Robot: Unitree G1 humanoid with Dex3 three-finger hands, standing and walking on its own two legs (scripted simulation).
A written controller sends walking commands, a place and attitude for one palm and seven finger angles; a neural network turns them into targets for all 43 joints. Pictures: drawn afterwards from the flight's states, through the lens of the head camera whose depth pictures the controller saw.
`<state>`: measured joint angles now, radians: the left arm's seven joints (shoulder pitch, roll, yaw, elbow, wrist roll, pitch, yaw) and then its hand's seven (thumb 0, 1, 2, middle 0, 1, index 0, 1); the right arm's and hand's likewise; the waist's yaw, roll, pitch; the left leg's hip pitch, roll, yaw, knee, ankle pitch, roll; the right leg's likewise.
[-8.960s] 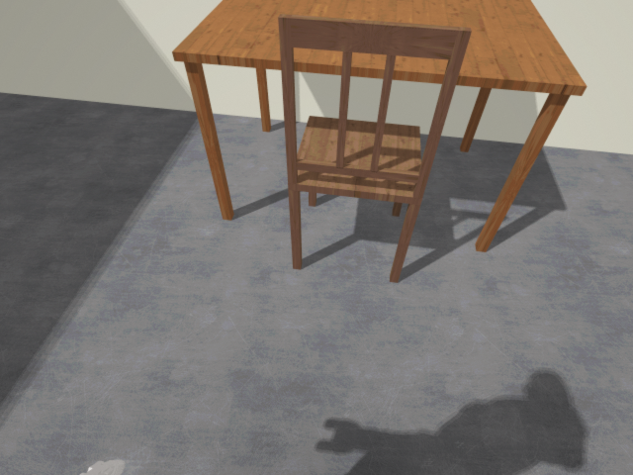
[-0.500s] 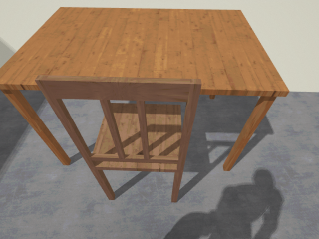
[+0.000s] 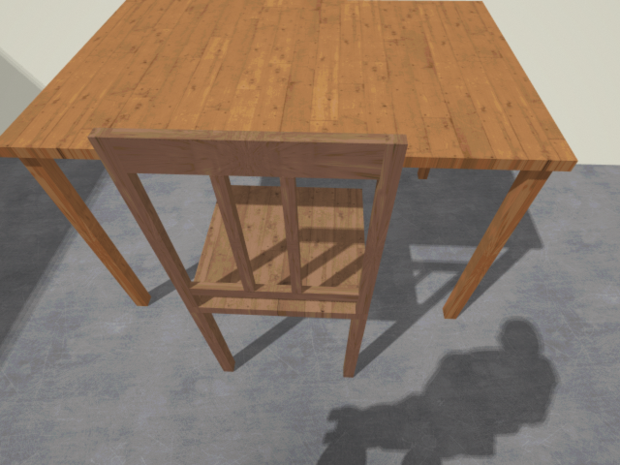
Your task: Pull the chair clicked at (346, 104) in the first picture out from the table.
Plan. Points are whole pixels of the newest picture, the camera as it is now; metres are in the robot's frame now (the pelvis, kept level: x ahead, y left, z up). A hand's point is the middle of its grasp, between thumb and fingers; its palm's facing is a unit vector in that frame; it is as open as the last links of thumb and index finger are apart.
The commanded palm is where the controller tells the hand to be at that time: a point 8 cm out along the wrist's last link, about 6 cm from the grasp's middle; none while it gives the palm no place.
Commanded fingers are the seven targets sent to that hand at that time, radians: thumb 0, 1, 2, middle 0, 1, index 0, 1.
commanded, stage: come to a stop and stand still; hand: left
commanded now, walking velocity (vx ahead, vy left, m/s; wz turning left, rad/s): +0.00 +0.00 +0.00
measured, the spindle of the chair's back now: (236, 240) +0.48 +0.17 -0.06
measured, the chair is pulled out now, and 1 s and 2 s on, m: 0.00 0.00 0.00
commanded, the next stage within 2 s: look again from close up in 0.78 s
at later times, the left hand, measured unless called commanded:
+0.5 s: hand out of the picture +0.01 +0.23 -0.17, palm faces -0.03 -0.98 -0.20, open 7.4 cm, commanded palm none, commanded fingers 0.00 0.90 0.90 -0.20 -0.30 -0.20 -0.30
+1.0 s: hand out of the picture -0.03 +0.22 -0.17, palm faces +0.00 -0.98 -0.19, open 7.4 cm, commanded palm none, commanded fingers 0.00 0.90 0.90 -0.20 -0.30 -0.20 -0.30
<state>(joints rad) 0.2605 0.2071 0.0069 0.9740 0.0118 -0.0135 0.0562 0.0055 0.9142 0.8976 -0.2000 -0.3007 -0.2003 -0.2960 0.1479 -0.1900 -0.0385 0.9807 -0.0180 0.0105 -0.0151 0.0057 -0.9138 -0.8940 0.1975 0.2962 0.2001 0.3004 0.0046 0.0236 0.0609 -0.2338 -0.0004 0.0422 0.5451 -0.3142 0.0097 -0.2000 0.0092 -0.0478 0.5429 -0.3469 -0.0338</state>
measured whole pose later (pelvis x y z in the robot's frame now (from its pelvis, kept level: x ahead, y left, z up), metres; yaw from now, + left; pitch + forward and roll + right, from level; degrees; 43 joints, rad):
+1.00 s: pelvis -0.02 +0.06 +0.01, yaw -1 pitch -2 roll +0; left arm 0.30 0.15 -0.01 1.13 0.01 0.00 0.04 0.00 0.91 0.90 -0.20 -0.30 -0.20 -0.30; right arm 0.22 -0.16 -0.01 1.15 -0.01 -0.02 -0.02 0.01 -0.92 -0.89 0.20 0.30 0.20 0.30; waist 0.00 -0.01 0.07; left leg -0.15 -0.08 0.09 0.40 -0.22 0.09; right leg -0.15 -0.07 0.00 0.44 -0.26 0.05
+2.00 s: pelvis -0.01 +0.03 +0.01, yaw -1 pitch -1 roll +1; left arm 0.35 0.12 0.00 1.14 0.02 0.00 0.03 0.00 0.91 0.90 -0.20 -0.30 -0.20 -0.30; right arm 0.29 -0.12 -0.01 1.17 -0.01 -0.01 -0.03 0.00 -0.91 -0.89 0.20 0.30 0.20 0.30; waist 0.00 -0.02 0.04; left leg -0.15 -0.06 0.08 0.40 -0.24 0.06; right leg -0.16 -0.04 0.00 0.48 -0.30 0.01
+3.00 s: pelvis +0.00 +0.04 +0.00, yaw -2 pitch -1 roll +0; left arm 0.30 0.19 0.00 0.97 0.02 0.01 0.04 0.00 0.91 0.90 -0.20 -0.30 -0.20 -0.30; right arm 0.27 -0.18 0.01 1.00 -0.02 0.00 -0.01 0.00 -0.93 -0.89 0.20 0.30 0.20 0.30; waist 0.00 0.00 0.02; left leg -0.26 -0.06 0.07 0.50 -0.24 0.09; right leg -0.18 -0.03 0.00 0.52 -0.33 0.00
